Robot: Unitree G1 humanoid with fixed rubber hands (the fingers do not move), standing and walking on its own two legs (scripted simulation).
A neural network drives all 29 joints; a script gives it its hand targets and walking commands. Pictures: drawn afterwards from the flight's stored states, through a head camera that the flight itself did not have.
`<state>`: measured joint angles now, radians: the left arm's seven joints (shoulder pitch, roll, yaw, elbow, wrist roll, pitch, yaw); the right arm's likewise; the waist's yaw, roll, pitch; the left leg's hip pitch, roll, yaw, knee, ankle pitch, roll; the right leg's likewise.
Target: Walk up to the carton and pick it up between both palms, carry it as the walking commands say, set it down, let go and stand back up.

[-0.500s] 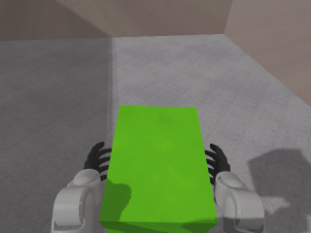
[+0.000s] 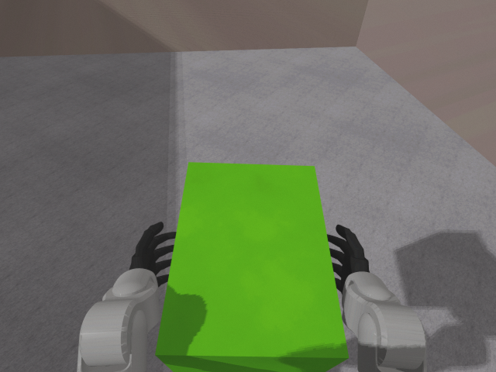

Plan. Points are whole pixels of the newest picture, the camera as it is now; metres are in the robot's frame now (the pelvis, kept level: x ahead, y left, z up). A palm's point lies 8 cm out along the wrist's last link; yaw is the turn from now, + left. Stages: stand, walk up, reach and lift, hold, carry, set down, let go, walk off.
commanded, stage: carry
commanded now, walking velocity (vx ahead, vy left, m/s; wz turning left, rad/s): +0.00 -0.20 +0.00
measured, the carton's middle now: (248, 276) +0.28 +0.00 +0.03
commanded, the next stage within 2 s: none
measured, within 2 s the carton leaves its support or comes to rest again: neither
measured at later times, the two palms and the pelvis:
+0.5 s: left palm (168, 304) +0.21 +0.11 +0.08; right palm (384, 315) +0.20 -0.18 +0.08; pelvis -0.03 -0.02 -0.02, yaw -1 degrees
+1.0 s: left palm (162, 309) +0.21 +0.12 +0.08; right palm (379, 319) +0.19 -0.17 +0.08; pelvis -0.04 -0.02 -0.02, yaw -2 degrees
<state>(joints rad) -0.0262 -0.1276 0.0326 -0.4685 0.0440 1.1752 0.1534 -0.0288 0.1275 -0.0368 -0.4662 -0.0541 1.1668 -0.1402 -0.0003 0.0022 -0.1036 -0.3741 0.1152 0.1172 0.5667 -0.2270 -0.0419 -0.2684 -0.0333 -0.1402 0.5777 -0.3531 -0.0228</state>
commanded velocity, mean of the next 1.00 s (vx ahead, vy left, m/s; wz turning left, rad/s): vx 0.00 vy -0.20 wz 0.00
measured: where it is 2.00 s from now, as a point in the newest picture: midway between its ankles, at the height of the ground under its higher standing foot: outside the picture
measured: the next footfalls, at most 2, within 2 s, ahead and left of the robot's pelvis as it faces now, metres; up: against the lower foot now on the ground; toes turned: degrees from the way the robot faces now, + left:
left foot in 1.28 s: -0.02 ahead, +0.07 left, +0.00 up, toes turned +9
right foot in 1.64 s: -0.01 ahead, -0.28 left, +0.00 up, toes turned -8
